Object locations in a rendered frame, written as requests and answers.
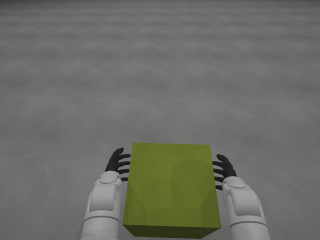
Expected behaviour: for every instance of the robot right forearm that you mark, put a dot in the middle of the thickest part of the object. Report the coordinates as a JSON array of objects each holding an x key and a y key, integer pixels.
[{"x": 245, "y": 214}]

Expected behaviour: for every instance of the left robot hand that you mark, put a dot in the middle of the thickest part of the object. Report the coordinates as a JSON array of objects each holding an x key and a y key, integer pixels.
[{"x": 113, "y": 164}]

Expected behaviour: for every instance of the robot left forearm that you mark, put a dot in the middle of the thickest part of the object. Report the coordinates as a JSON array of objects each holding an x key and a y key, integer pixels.
[{"x": 102, "y": 214}]

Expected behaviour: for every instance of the carton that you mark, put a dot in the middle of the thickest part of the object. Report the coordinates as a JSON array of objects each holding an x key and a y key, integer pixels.
[{"x": 171, "y": 191}]

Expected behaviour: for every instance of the right robot hand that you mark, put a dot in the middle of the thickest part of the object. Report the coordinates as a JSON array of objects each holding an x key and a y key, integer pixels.
[{"x": 227, "y": 171}]

